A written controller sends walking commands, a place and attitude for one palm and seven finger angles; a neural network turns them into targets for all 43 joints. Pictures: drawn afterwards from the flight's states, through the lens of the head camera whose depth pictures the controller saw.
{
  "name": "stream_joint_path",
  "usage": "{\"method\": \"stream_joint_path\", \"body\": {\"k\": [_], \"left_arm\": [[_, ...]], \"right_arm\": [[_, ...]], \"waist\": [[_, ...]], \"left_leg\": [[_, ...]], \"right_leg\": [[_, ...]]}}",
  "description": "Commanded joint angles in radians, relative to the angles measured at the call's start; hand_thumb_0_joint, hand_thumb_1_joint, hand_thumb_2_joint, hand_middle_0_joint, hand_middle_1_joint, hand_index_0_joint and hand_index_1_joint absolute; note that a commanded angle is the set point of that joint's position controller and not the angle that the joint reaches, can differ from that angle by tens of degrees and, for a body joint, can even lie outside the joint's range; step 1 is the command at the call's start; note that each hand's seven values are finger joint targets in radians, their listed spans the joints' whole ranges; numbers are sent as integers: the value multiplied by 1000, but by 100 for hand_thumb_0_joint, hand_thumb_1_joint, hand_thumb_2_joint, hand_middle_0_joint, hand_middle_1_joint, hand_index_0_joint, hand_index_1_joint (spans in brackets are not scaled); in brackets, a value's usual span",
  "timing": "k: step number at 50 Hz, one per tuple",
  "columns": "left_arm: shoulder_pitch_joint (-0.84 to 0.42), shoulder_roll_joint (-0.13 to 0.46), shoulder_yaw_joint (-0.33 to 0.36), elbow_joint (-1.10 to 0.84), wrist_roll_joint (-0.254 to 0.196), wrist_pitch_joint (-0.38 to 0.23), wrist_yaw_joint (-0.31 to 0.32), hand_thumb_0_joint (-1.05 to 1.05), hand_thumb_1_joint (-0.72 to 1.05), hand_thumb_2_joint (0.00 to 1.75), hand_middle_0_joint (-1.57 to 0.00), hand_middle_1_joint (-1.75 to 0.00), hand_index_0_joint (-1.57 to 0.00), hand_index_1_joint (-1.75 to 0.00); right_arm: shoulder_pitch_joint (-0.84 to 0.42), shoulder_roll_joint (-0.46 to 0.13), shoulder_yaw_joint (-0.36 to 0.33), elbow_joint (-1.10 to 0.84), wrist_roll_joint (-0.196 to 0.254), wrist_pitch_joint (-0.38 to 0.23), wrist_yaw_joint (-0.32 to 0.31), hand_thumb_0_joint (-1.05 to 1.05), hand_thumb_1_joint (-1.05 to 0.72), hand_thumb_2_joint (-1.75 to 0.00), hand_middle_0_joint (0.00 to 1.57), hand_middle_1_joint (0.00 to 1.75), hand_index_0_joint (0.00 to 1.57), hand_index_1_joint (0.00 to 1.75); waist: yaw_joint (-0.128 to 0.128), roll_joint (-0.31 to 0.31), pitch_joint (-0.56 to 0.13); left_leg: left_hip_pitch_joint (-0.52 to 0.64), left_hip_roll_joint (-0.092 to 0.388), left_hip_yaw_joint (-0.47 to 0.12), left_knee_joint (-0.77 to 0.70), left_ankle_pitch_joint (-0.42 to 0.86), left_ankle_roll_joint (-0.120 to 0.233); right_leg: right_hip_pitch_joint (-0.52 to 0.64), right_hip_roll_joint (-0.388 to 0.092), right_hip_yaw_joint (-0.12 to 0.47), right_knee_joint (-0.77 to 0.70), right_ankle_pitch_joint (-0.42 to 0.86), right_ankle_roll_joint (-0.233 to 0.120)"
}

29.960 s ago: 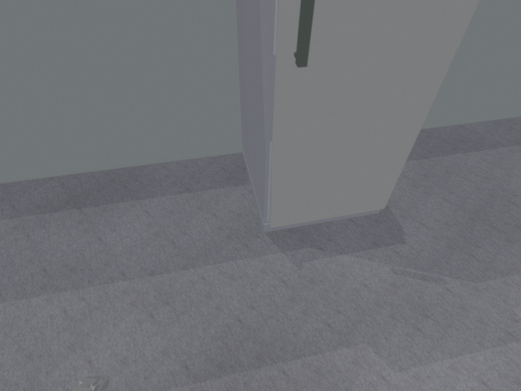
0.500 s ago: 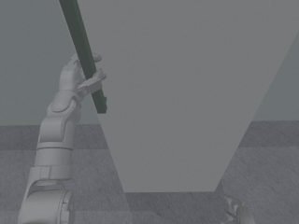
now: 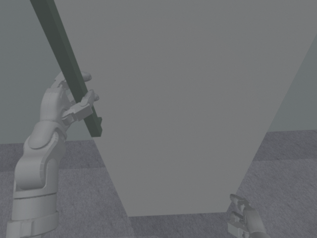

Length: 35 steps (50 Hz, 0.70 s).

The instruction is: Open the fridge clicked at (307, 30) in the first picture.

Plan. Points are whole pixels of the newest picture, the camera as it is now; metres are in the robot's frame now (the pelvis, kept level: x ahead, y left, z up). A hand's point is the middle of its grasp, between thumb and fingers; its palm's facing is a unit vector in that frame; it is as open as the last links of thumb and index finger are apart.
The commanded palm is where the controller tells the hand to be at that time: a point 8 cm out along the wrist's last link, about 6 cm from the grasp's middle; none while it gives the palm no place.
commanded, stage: pull the door a little, standing still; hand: left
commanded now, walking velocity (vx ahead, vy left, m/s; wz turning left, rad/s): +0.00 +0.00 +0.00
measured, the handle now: (77, 73) +0.39 +0.19 +0.27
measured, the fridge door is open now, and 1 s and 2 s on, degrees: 1 1 28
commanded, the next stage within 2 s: walk backward, drawing the door open in 0.06 s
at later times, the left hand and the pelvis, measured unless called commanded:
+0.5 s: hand (87, 103) +0.35 +0.17 +0.21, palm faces +0.34 -0.87 -0.34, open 6.8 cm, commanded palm +0.30 +0.21 +0.21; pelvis +0.12 -0.03 +0.02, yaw +0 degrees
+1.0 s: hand (90, 103) +0.35 +0.17 +0.21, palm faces +0.56 -0.78 -0.28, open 7.2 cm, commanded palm +0.29 +0.20 +0.21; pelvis +0.06 -0.13 -0.02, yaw +7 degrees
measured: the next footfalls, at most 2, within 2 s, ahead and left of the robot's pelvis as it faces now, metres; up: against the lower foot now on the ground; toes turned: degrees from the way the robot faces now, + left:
right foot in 0.56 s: +0.37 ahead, -0.06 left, +0.00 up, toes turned +9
left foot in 0.84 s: +0.17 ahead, -0.01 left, +0.00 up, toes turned +9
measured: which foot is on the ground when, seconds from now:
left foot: down 0.00-0.54, up 0.56-0.82, down 0.84-1.00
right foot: down 0.00-0.32, up 0.34-0.54, down 0.56-0.84, up 0.86-1.00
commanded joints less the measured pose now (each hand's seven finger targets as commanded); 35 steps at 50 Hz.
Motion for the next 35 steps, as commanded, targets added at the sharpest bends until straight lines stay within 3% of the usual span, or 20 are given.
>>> {"method": "stream_joint_path", "body": {"k": [1, 8, 9, 10, 11, 14, 15, 16, 17, 18, 21, 24, 26, 28, 30, 31, 32, 33, 34, 35], "left_arm": [[26, 186, 75, -465, -39, -22, -60, 0, 90, 90, -45, -140, -45, -140], [387, 196, 123, -828, -85, -49, -71, 0, 90, 90, -45, -140, -45, -140], [-93, 442, 208, -722, 95, -248, 68, 0, 90, 90, -45, -140, -45, -140], [164, 249, 132, -469, 97, -307, 105, 0, 90, 90, -45, -140, -45, -140], [345, 197, 91, -473, 111, -346, 114, 0, 90, 90, -45, -140, -45, -140], [317, 263, 113, -658, 113, -490, 132, 0, 90, 90, -45, -140, -45, -140], [300, 240, 98, -693, 101, -524, 135, 0, 90, 90, -45, -140, -45, -140], [337, 203, 82, -709, 91, -534, 140, 0, 90, 90, -45, -140, -45, -140], [313, 188, 57, -769, 106, -546, 146, 0, 90, 90, -45, -140, -45, -140], [307, 143, 35, -765, 126, -566, 151, 0, 90, 90, -45, -140, -45, -140], [392, 167, 98, -798, 157, -619, 172, 0, 90, 90, -45, -140, -45, -140], [479, 216, 149, -842, 128, -626, 163, 0, 90, 90, -45, -140, -45, -140], [507, 307, 228, -847, 126, -631, 157, 0, 90, 90, -45, -140, -45, -140], [516, 333, 255, -790, 126, -629, 179, 0, 90, 90, -45, -140, -45, -140], [430, 341, 268, -716, 117, -642, 191, 0, 90, 90, -45, -140, -45, -140], [439, 279, 237, -550, 134, -635, 195, 0, 90, 90, -45, -140, -45, -140], [374, 259, 232, -559, 140, -673, 200, 0, 90, 90, -45, -140, -45, -140], [268, 326, 288, -626, 157, -691, 219, 0, 90, 90, -45, -140, -45, -140], [222, 340, 313, -635, 169, -710, 234, 0, 90, 90, -45, -140, -45, -140], [208, 365, 335, -622, 171, -719, 243, 0, 90, 90, -45, -140, -45, -140]], "right_arm": [[-194, -88, -43, -204, 4, -48, 1, 0, -90, -90, 20, 30, 20, 30], [-196, -73, -47, -221, 0, -93, 29, 0, -90, -90, 20, 30, 20, 30], [-110, -146, -48, -200, -35, -85, -3, 0, -90, -90, 20, 30, 20, 30], [-68, -129, -71, -167, -47, -82, -4, 0, -90, -90, 20, 30, 20, 30], [-64, -133, -77, -193, -52, -87, 6, 0, -90, -90, 20, 30, 20, 30], [-60, -103, -82, -221, -49, -110, -22, 0, -90, -90, 20, 30, 20, 30], [-28, -100, -82, -206, -54, -120, -23, 0, -90, -90, 20, 30, 20, 30], [-3, -105, -98, -188, -67, -115, -11, 0, -90, -90, 20, 30, 20, 30], [-26, -114, -126, -171, -86, -113, 17, 0, -90, -90, 20, 30, 20, 30], [-1, -106, -131, -152, -100, -121, 38, 0, -90, -90, 20, 30, 20, 30], [-10, -97, -133, -184, -74, -132, 40, 0, -90, -90, 20, 30, 20, 30], [-28, -43, -108, -202, -40, -173, 1, 0, -90, -90, 20, 30, 20, 30], [-115, -43, -95, -254, -30, -206, -41, 0, -90, -90, 20, 30, 20, 30], [-120, -4, -57, -231, -33, -243, -88, 0, -90, -90, 20, 30, 20, 30], [-38, -1, -51, -183, -56, -264, -94, 0, -90, -90, 20, 30, 20, 30], [-10, -25, -74, -165, -61, -264, -86, 0, -90, -90, 20, 30, 20, 30], [82, -76, -118, -130, -59, -247, -50, 0, -90, -90, 20, 30, 20, 30], [80, -119, -154, -137, -59, -227, -27, 0, -90, -90, 20, 30, 20, 30], [41, -96, -138, -126, -53, -208, -21, 0, -90, -90, 20, 30, 20, 30], [20, -74, -114, -116, -55, -187, -22, 0, -90, -90, 20, 30, 20, 30]], "waist": [[102, -71, -288], [112, 29, -180], [-6, -15, -5], [-4, -107, -13], [22, -166, 7], [29, -104, 14], [-10, 5, -3], [-38, 212, -40], [-32, 488, -36], [-55, 510, -22], [-26, 311, 53], [-5, 122, -29], [50, 29, -29], [69, -120, -63], [55, -235, -22], [32, -350, 79], [12, -487, -58], [0, -422, -244], [-2, -238, -305], [-4, -120, -305]], "left_leg": [[139, -19, -17, 91, 687, 50], [138, 9, -54, 84, 740, 33], [92, 15, -25, 171, 799, 52], [3, 0, -44, 235, 747, 44], [-165, -36, -18, 273, 585, 37], [-383, -73, 12, 84, 352, 23], [-141, -34, 1, -106, 672, 40], [335, 68, -96, -149, 1370, 86], [739, 187, -250, -9, 1726, 119], [836, 233, -283, 95, 1672, 99], [713, 194, -198, 86, 1340, 86], [213, 109, -99, 207, 999, 5], [-47, 51, -130, 352, 226, 2], [-148, -44, -98, 553, -293, 33], [-187, -96, -100, 755, -443, 32], [-272, -86, -130, 849, -450, 25], [-258, -80, -226, 961, -376, -1], [-174, -76, -256, 976, -315, -11], [-180, -57, -223, 939, -274, -12], [-166, -56, -164, 850, -259, -6]], "right_leg": [[107, -49, -27, 87, 1071, 68], [-7, -13, -53, 62, 813, 26], [-111, 9, 5, 38, 920, 77], [-27, 6, -43, 100, 1030, 68], [98, -7, -49, 124, 1182, 74], [304, -68, -32, 385, 1503, 33], [122, 0, -93, 522, 1337, 71], [-301, 127, -132, 678, 638, 108], [-731, 187, -103, 728, -109, 69], [-909, 159, -62, 760, -329, 21], [-919, 106, -72, 490, -182, -7], [-125, 78, -62, 64, 499, 23], [215, -41, -2, -60, 820, 41], [169, -179, 90, 26, 988, 31], [81, -227, 197, 33, 1185, 25], [1, -277, 368, 25, 1345, -7], [69, -333, 473, -4, 1155, 9], [114, -361, 496, -64, 776, 11], [145, -340, 421, -102, 484, 50], [102, -282, 297, -149, 252, 155]]}}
